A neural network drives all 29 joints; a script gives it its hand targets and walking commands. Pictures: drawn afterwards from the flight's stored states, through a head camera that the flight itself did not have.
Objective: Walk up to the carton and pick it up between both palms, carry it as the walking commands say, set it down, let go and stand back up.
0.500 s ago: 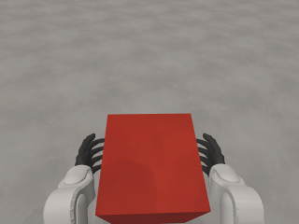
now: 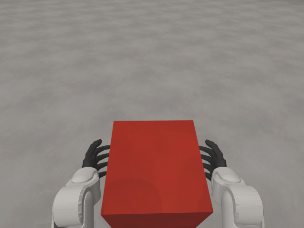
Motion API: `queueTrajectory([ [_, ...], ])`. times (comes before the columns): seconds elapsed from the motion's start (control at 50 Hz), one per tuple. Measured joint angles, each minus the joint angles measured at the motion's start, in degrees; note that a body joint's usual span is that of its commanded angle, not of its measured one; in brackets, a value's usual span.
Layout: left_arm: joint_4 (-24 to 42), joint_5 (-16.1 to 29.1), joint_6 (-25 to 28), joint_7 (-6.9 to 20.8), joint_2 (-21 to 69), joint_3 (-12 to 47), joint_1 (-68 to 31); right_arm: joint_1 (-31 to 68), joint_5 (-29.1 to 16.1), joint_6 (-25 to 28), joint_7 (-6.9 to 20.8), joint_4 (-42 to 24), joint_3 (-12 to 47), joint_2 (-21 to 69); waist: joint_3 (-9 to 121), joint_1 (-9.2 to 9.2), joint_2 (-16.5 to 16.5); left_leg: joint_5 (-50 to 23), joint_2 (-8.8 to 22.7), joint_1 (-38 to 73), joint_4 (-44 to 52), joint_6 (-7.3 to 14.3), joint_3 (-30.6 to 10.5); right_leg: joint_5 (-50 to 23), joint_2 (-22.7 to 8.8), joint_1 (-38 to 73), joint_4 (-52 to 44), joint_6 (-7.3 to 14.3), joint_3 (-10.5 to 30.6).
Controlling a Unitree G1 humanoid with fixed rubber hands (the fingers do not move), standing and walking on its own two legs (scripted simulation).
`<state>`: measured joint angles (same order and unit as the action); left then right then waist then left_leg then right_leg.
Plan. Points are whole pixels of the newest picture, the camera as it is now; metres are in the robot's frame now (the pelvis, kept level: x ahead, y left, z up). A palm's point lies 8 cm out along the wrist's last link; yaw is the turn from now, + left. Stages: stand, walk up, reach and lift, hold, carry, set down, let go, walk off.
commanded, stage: carry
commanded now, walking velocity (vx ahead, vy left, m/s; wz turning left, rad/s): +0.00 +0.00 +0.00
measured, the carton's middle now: (153, 180) +0.26 +0.00 +0.02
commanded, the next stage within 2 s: none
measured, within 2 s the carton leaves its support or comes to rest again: neither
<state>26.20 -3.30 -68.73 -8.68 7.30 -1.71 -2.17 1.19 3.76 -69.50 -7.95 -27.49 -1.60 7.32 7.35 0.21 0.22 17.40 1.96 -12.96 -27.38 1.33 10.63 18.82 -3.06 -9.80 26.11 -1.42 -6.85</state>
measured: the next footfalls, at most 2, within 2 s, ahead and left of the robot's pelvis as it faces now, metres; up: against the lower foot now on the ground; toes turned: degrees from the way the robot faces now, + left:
right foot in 1.50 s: +0.20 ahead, -0.09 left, +0.00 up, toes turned -12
left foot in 1.94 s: +0.46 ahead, +0.25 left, +0.00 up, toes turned +8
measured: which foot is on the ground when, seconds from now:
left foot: down 0.00-1.00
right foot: down 0.00-1.00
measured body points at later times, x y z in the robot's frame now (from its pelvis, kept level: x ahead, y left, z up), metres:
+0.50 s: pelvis -0.01 -0.01 +0.00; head -0.02 -0.01 +0.45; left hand +0.27 +0.13 +0.05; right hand +0.26 -0.16 +0.05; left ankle -0.04 +0.09 -0.74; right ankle -0.07 -0.12 -0.74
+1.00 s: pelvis -0.04 -0.02 +0.00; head -0.05 -0.02 +0.45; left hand +0.24 +0.13 +0.05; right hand +0.24 -0.17 +0.05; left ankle -0.04 +0.09 -0.74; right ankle -0.07 -0.12 -0.74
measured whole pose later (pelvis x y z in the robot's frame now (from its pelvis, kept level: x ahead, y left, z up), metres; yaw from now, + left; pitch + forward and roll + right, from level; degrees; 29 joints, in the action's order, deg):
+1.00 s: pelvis -0.04 -0.02 +0.00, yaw +0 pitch +2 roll +0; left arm 7.6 -6.0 -52.0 -6.1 7.3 -4.1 -5.2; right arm 4.0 6.6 -52.8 -5.8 -9.2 -3.6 7.3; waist 4.8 0.1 -0.3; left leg 15.1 3.5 -15.5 -28.6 0.6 10.2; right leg 17.7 -1.8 -12.7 28.3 0.9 -7.3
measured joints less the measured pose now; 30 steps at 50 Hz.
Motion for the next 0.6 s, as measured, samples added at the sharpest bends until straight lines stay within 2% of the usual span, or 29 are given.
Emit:
queueTrajectory([
  [0.12, -7.2, -1.03, 3.6, 0.87, 0.01, -1.17, -1.59, 1.56, 0.93, 3.62, 0.63, 7.25, -0.76, -0.02, -0.42, 0.0, 0.0, 1.19, 0.31, 0.32, -0.88, -0.4, -0.04, 1.34, 0.18, 0.15, 1.19, 0.39, -0.03],
  [0.36, -12.51, -1.61, 10.51, 1.63, 0.02, -1.73, -2.2, 2.08, 1.58, 10.61, 1.25, 12.53, -1.23, -0.02, -1.36, 0.01, -0.29, 1.24, 0.81, -0.87, -1.82, -0.69, 0.04, 1.95, 0.52, -1.19, 2.35, 1.19, 0.03],
  [0.6, -18.57, -2.97, 15.37, 2.48, 0.06, -2.39, -3.35, 3.26, 2.99, 15.32, 2.1, 18.42, -1.92, 0.0, -1.27, -0.05, -0.58, -0.4, 1.08, -1.67, -1.4, -0.76, -0.07, 0.73, 0.8, -2.21, 2.45, 1.8, -0.11],
])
